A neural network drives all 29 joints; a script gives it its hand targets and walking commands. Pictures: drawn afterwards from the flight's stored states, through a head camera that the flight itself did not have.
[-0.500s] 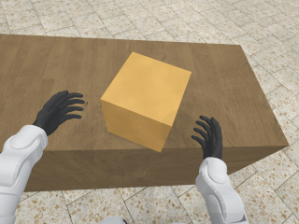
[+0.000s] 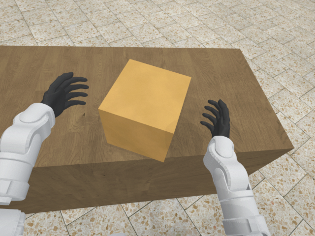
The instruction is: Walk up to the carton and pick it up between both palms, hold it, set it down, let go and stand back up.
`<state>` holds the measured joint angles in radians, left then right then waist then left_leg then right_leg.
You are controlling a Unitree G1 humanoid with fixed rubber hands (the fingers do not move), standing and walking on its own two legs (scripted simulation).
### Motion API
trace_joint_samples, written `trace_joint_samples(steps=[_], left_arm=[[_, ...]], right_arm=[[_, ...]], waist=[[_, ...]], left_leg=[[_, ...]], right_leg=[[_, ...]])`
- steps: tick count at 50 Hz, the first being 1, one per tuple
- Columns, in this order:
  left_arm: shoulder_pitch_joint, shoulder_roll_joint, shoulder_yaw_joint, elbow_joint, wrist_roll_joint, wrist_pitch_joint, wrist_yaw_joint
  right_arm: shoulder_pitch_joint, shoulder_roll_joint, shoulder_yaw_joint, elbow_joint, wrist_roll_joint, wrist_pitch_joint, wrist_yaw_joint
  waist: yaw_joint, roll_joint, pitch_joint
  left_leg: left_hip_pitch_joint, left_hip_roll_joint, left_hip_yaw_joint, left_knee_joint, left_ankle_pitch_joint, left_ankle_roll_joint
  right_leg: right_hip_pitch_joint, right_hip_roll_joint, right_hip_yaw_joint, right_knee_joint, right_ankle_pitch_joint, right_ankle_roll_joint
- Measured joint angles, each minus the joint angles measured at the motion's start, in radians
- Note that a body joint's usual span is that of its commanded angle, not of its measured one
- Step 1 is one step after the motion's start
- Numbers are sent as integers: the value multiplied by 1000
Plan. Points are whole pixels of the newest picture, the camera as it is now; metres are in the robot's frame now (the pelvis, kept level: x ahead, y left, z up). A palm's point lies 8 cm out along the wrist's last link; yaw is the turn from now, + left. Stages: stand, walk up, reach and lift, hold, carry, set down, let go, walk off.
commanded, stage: reach and lift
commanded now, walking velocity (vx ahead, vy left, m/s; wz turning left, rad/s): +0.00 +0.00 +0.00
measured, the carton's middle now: (147, 111) +0.42 +0.01 +0.01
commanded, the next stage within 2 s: none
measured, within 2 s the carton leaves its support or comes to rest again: neither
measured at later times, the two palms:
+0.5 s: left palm (60, 74) +0.44 +0.22 +0.13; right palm (224, 110) +0.36 -0.16 +0.11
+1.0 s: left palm (82, 102) +0.44 +0.19 +0.03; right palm (208, 131) +0.35 -0.15 +0.02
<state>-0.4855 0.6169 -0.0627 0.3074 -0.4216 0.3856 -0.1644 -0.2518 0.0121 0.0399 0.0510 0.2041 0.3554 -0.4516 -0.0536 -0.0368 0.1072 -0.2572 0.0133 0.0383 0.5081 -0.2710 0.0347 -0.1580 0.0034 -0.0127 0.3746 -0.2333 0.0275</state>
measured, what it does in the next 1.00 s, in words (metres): stands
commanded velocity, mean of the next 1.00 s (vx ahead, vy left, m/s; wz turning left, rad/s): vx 0.00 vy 0.00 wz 0.00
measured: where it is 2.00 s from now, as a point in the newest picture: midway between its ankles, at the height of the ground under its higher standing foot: outside the picture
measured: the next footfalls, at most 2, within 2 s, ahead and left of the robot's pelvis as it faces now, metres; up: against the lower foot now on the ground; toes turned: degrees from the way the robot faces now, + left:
none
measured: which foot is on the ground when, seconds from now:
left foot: down 0.00-1.00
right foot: down 0.00-1.00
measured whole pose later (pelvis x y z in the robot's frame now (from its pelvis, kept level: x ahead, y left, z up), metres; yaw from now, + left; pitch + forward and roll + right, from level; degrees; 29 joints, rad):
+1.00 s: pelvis -0.02 +0.00 -0.02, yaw -1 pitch +14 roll -3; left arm -0.92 0.43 -0.14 1.22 -0.34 -0.10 -0.12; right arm -0.66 0.08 -0.08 0.83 0.14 -0.03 -0.38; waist -0.14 -0.04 -0.08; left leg -0.62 0.02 0.04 0.66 -0.28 0.04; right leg -0.54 0.00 -0.01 0.56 -0.26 0.03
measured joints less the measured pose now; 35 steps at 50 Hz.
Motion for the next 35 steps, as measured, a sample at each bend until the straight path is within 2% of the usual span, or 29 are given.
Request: trace_joint_samples(steps=[12,24,35], left_arm=[[-162,-3,-52,259,0,-74,8],[-328,-19,-83,514,0,-142,18],[-411,-84,-80,745,35,-279,20]], right_arm=[[-141,0,-35,179,0,-14,14],[-317,0,-64,373,0,-46,28],[-396,2,-65,599,0,-165,46]], waist=[[-42,0,-41],[-68,0,-62],[-79,-1,-88]], left_leg=[[0,0,0,0,0,0],[-2,0,0,3,0,0],[-50,1,0,19,0,1]], right_leg=[[0,0,0,0,0,0],[-2,0,0,3,0,0],[-52,0,0,24,-3,0]])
